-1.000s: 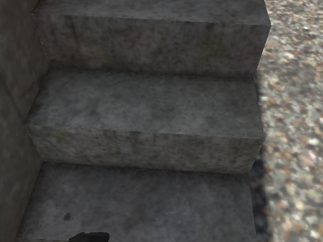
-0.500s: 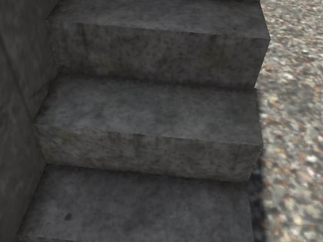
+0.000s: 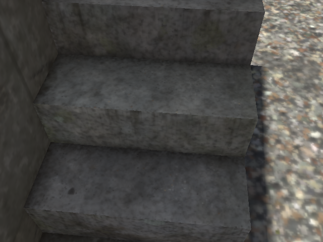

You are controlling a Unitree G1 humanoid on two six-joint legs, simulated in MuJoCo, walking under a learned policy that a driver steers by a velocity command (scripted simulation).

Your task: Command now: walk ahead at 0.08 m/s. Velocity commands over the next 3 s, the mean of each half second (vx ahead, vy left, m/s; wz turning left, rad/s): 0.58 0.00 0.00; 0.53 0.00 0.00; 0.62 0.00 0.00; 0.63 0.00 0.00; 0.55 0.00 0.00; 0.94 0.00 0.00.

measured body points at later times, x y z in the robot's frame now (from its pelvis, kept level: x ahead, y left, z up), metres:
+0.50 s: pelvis +0.08 +0.01 +0.00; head +0.10 +0.01 +0.45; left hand +0.34 +0.16 -0.06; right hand -0.03 -0.21 -0.14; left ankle +0.01 +0.11 -0.74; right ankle +0.11 -0.12 -0.38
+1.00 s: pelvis +0.30 -0.05 +0.20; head +0.32 -0.08 +0.64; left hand +0.17 +0.16 +0.07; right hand +0.54 -0.17 +0.11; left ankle +0.40 +0.08 -0.20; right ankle +0.24 -0.11 -0.55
